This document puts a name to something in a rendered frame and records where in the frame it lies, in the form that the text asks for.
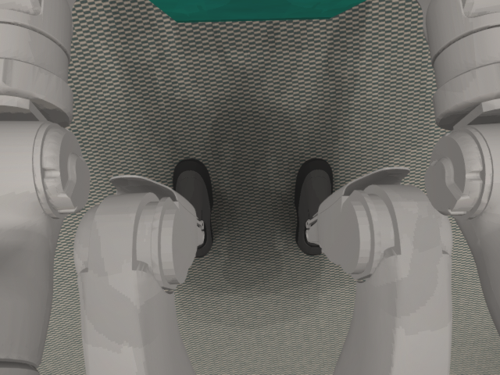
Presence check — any robot left forearm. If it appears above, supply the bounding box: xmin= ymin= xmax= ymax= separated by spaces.
xmin=0 ymin=0 xmax=76 ymax=128

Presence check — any carton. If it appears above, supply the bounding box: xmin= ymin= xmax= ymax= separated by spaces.
xmin=149 ymin=0 xmax=366 ymax=23

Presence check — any left robot upper arm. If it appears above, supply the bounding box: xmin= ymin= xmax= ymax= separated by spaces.
xmin=0 ymin=121 xmax=90 ymax=375

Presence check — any left robot thigh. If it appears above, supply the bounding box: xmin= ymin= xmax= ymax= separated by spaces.
xmin=77 ymin=192 xmax=196 ymax=375

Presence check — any left robot shin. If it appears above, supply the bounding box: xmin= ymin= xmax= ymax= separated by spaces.
xmin=73 ymin=175 xmax=205 ymax=275

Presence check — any robot right forearm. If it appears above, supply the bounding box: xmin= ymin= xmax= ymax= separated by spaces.
xmin=416 ymin=0 xmax=500 ymax=131

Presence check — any right robot upper arm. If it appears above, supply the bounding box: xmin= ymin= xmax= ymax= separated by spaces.
xmin=424 ymin=123 xmax=500 ymax=337

